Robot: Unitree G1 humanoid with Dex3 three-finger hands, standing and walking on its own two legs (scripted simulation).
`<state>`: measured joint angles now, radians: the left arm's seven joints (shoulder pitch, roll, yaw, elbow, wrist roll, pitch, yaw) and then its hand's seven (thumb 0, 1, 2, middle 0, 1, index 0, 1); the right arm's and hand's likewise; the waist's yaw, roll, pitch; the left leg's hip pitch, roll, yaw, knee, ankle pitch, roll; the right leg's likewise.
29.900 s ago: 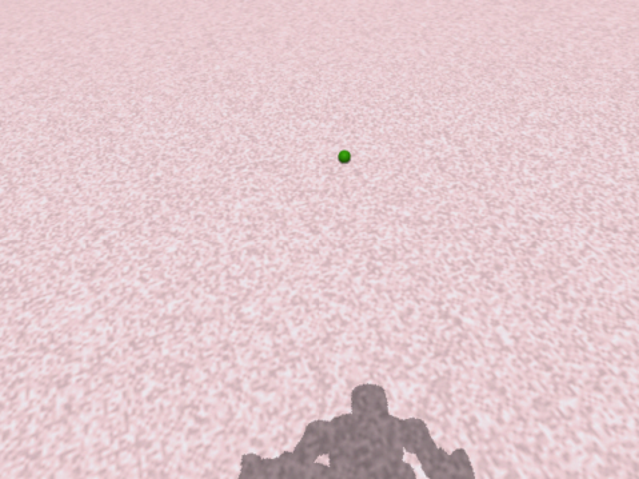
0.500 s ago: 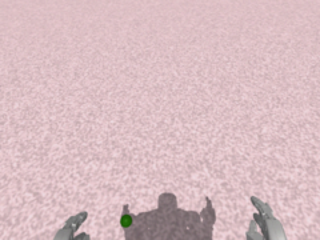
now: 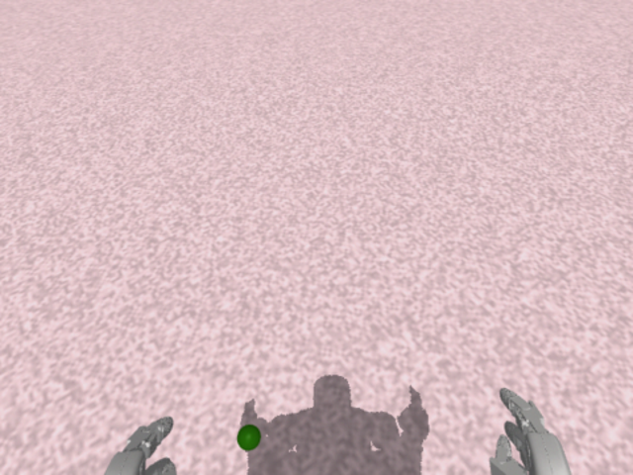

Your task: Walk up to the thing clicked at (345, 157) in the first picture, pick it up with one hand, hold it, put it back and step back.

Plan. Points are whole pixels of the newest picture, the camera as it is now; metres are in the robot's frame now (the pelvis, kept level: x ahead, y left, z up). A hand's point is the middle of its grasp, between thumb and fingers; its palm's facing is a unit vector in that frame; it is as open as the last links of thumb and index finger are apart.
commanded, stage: home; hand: left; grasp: from above
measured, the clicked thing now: (249, 437) +0.38 +0.21 -0.68
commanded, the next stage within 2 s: stand in 0.04 s
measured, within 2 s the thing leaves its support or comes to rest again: neither
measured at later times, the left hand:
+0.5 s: hand out of the picture +0.08 +0.24 -0.11, palm faces +0.05 -0.94 -0.34, open 7.4 cm
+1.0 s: hand out of the picture +0.04 +0.24 -0.10, palm faces +0.05 -0.94 -0.33, open 7.4 cm
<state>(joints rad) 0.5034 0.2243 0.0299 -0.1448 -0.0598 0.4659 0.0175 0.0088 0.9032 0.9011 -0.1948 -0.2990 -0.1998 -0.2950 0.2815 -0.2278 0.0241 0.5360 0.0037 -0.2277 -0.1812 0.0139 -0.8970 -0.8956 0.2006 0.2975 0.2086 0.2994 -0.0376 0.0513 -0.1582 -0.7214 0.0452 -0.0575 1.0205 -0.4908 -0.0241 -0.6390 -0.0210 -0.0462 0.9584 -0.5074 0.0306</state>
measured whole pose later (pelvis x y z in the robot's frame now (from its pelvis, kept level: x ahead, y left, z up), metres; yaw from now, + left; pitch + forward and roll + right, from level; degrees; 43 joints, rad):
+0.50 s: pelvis +0.00 +0.01 +0.04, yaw +1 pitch +1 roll +0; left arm 0.22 0.28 0.06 0.82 0.04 0.05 0.03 0.01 0.90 0.90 -0.20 -0.30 -0.20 -0.30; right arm 0.18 -0.29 -0.05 0.92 -0.06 -0.03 -0.01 0.01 -0.90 -0.90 0.20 0.30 0.21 0.30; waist 0.02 0.00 0.05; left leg -0.36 0.00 -0.02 0.71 -0.36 0.00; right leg -0.30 -0.07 -0.03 0.69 -0.40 0.05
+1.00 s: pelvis -0.01 +0.01 +0.07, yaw +1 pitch -4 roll +0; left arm 0.16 0.29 0.04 1.12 0.03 0.01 0.02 0.00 0.90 0.90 -0.20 -0.30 -0.20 -0.30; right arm 0.14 -0.29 -0.03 1.11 -0.03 0.00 -0.02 0.01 -0.90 -0.90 0.20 0.30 0.21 0.30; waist 0.01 0.01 0.06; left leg -0.15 0.00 -0.03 0.41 -0.20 -0.01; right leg -0.08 -0.06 -0.05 0.39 -0.23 0.05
